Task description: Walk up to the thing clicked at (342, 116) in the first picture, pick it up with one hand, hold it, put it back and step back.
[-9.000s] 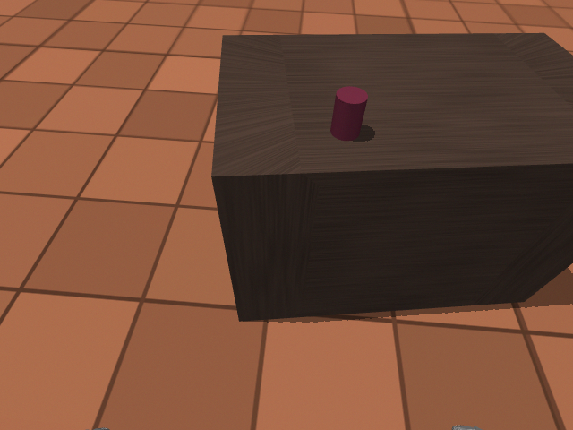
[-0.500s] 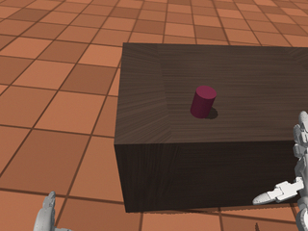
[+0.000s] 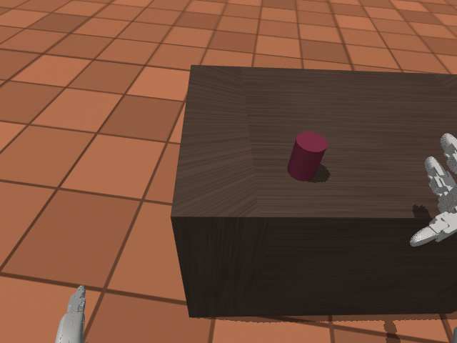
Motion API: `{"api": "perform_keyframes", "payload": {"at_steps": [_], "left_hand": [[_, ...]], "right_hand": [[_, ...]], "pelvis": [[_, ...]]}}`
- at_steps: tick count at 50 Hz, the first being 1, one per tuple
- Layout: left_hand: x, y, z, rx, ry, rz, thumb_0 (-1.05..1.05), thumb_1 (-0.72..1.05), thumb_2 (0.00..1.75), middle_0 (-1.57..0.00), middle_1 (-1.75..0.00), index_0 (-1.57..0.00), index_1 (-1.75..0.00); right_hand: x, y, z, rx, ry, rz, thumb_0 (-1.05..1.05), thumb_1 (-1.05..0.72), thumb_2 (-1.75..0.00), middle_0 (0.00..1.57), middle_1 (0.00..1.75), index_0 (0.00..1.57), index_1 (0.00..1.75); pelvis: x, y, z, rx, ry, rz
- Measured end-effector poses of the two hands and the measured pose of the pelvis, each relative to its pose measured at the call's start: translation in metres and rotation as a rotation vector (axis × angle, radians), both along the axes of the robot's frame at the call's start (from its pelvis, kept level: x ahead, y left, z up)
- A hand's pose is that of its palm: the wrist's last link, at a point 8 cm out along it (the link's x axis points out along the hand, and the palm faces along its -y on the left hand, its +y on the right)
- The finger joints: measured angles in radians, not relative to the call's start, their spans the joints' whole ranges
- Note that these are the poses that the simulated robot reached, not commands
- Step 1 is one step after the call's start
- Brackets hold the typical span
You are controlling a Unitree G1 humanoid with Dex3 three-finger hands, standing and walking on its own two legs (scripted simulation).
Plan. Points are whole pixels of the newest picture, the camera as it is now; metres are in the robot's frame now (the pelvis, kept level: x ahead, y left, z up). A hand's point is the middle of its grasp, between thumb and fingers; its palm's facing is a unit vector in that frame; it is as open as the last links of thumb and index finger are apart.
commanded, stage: go down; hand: right
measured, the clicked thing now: (306, 156) +0.50 -0.20 +0.03
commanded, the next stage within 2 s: none
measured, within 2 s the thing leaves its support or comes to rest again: neither
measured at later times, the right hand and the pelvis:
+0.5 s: hand (430, 171) +0.34 -0.34 +0.15, palm faces +0.18 +0.98 +0.00, open 17.7 cm; pelvis -0.01 +0.01 -0.01, yaw -1 degrees
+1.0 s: hand (435, 157) +0.37 -0.37 +0.15, palm faces +0.18 +0.98 +0.01, open 17.6 cm; pelvis +0.00 +0.00 -0.01, yaw +0 degrees
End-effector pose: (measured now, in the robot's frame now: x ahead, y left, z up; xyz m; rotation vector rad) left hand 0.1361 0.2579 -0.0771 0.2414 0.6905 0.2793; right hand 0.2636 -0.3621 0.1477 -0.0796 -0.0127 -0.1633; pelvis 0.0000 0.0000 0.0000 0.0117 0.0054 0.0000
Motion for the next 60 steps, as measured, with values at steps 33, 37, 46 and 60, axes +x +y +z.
{"api": "perform_keyframes", "payload": {"at_steps": [33,37,46,60], "left_hand": [[-0.014,0.003,-0.005,0.078,0.038,-0.029,-0.01,-0.53,0.05,-0.06,-0.06,-0.06,-0.05],[-0.009,0.002,-0.002,0.083,0.024,-0.026,-0.01,-0.53,0.06,-0.06,-0.06,-0.06,-0.06],[0.002,-0.004,0.002,0.087,0.004,-0.042,-0.01,-0.54,0.06,-0.06,-0.06,-0.06,-0.06],[-0.006,0.0,-0.002,0.094,0.027,-0.032,-0.01,-0.55,0.07,-0.06,-0.05,-0.06,-0.06]], "right_hand": [[0.069,-0.038,0.008,0.09,0.02,-0.019,-0.01,0.59,-0.04,0.03,0.05,0.04,0.05],[0.071,-0.043,0.006,0.094,0.039,-0.014,-0.01,0.58,-0.05,0.04,0.05,0.04,0.05],[0.073,-0.053,0.007,0.08,0.027,-0.019,-0.01,0.56,-0.06,0.04,0.05,0.04,0.05],[0.089,-0.056,0.013,0.092,0.017,-0.021,-0.01,0.58,-0.06,0.03,0.05,0.04,0.05]], "pelvis": [[-0.007,0.005,-0.009,0.009,0.103,0.0],[-0.004,0.003,-0.01,0.013,0.114,0.002],[0.0,0.001,-0.012,0.019,0.124,-0.005],[0.001,0.0,-0.014,0.023,0.149,-0.002]]}}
